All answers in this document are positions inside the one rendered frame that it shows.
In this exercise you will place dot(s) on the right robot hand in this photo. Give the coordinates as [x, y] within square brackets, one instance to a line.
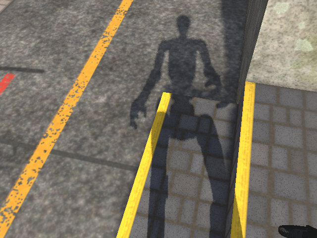
[297, 231]

